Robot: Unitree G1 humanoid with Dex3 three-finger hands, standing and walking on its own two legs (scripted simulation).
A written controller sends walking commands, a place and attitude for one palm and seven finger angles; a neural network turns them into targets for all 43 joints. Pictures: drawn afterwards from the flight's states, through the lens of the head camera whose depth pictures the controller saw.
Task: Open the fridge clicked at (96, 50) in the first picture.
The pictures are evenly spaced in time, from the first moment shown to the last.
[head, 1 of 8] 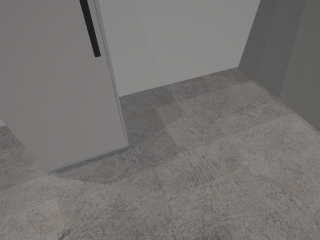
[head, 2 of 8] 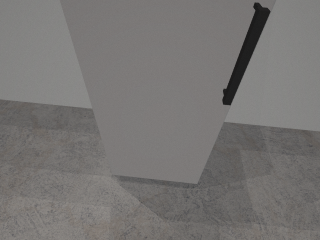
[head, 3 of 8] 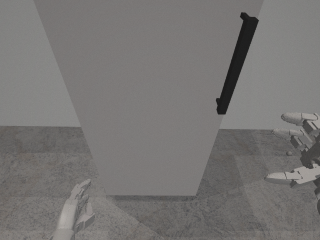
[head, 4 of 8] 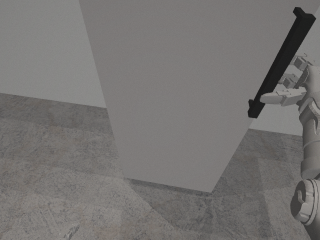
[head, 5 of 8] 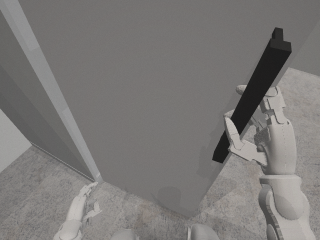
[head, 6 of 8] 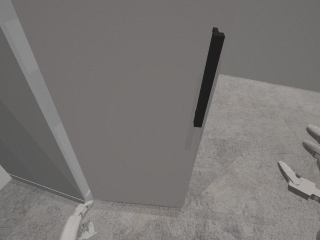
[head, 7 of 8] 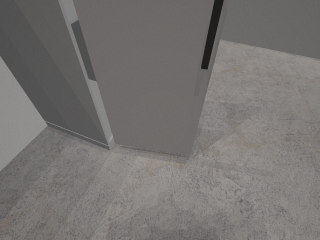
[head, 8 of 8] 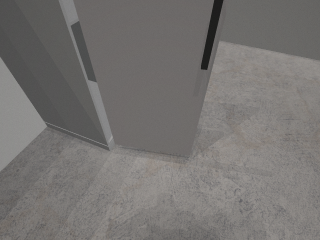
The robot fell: no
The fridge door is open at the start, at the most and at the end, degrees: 0 87 77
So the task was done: yes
